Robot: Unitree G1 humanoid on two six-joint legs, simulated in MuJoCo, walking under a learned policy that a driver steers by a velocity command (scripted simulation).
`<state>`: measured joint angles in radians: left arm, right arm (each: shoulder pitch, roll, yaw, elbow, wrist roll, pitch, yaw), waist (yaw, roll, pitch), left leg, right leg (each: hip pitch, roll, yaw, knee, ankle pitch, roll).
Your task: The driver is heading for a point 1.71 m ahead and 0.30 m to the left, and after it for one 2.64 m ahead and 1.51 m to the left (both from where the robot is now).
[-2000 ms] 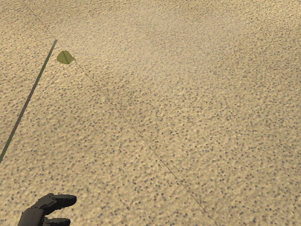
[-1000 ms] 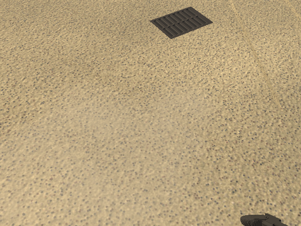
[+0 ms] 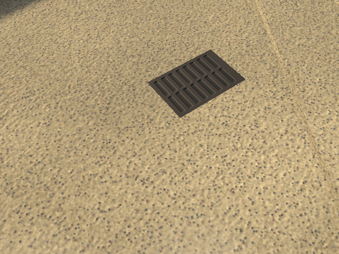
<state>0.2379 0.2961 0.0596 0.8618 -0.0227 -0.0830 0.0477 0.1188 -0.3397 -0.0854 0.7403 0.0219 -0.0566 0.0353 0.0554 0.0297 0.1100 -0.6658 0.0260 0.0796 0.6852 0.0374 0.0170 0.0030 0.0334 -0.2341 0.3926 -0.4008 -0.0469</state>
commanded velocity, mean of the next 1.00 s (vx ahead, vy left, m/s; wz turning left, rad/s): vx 0.07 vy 0.00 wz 0.52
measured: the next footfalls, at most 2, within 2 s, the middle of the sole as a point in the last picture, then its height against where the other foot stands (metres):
left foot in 0.08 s outside the picture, level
right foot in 0.42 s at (218, 252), level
